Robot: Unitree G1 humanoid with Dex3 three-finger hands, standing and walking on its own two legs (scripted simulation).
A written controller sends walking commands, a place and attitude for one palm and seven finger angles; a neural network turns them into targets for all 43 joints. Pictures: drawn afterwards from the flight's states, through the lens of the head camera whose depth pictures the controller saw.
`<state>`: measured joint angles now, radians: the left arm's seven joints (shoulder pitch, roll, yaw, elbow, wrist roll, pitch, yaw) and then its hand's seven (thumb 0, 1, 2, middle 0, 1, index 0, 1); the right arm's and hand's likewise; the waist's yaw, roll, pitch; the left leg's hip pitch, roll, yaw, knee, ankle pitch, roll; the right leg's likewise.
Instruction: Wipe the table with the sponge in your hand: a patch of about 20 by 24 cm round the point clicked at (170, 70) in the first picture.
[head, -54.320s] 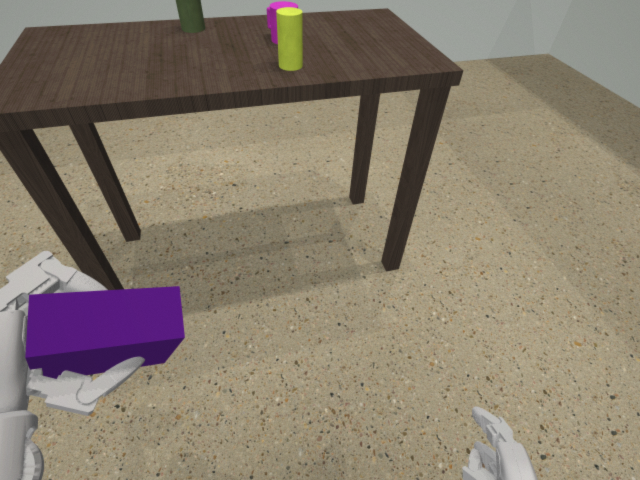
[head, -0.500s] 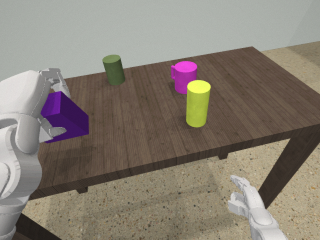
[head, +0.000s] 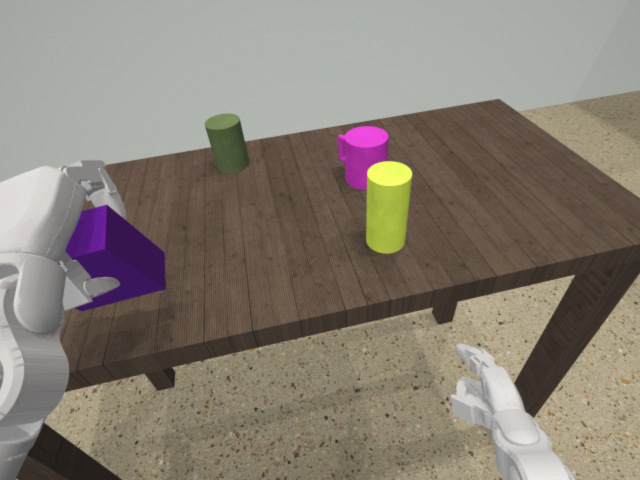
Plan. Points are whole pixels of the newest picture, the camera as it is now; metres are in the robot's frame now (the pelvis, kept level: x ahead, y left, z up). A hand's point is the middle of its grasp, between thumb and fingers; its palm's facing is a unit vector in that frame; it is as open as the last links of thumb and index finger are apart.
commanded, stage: bring the sponge back beside the body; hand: left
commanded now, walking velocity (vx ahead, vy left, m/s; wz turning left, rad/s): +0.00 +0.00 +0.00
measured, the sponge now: (103, 269) +0.24 +0.30 +0.18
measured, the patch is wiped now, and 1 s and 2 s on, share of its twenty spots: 0.95 0.95 0.95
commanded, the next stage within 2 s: step back with the hand held close in 0.70 s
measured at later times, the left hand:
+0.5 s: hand (85, 274) +0.20 +0.28 +0.22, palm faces +0.33 -0.19 -0.92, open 9.4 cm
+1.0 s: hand (133, 266) +0.22 +0.24 +0.21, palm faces +0.33 -0.81 -0.48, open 9.4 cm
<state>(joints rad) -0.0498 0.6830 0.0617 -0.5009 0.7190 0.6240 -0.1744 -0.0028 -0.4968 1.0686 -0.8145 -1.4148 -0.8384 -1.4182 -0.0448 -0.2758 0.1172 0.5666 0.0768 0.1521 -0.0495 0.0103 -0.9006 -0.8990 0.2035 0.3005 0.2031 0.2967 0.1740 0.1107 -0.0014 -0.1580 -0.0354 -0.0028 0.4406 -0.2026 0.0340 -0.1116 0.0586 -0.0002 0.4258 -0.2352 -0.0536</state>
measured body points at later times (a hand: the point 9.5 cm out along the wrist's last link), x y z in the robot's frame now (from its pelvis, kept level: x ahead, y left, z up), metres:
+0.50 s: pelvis -0.01 +0.00 +0.00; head -0.04 -0.03 +0.45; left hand +0.18 +0.28 +0.26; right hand +0.28 -0.16 -0.04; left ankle +0.03 +0.10 -0.74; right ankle +0.00 -0.09 -0.74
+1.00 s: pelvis +0.00 +0.01 +0.00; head -0.01 +0.02 +0.45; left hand +0.20 +0.28 +0.24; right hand +0.23 -0.18 -0.05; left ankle +0.03 +0.10 -0.74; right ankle +0.00 -0.09 -0.74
